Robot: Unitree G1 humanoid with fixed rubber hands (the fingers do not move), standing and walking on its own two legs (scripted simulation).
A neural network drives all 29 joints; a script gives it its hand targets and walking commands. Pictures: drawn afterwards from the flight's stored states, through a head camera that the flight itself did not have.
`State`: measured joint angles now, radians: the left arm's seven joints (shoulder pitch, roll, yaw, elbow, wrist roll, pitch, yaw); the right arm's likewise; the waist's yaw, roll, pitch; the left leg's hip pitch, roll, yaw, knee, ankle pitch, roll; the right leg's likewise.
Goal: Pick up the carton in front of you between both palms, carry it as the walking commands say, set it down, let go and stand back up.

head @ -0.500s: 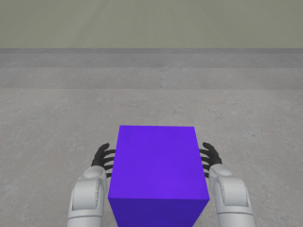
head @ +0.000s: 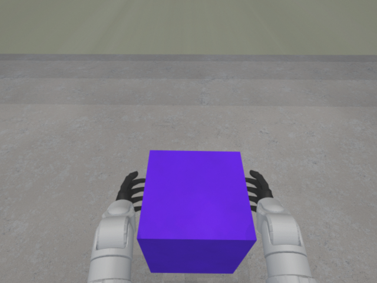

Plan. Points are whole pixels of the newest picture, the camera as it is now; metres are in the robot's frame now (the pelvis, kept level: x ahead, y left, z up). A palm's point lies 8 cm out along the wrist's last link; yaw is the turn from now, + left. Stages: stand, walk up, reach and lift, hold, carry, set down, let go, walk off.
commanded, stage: carry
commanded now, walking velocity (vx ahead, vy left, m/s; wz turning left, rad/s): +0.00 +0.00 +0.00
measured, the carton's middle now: (193, 215) +0.30 +0.00 -0.04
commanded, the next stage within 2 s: hold in 0.60 s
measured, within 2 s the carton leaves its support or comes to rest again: neither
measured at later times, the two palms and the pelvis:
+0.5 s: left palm (121, 210) +0.27 +0.16 +0.04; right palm (262, 208) +0.28 -0.14 +0.04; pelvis -0.01 +0.01 +0.00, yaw +0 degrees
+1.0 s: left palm (104, 233) +0.22 +0.18 +0.05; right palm (252, 209) +0.27 -0.12 +0.05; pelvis -0.03 -0.01 +0.01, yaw +9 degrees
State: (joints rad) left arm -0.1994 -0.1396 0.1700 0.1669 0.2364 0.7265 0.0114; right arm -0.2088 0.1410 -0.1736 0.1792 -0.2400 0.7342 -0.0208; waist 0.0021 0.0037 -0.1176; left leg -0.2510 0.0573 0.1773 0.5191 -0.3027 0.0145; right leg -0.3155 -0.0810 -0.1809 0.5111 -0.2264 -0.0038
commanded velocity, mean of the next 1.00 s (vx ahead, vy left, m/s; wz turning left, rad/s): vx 0.00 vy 0.00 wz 0.00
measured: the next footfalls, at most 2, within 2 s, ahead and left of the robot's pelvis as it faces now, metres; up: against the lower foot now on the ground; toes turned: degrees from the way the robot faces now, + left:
none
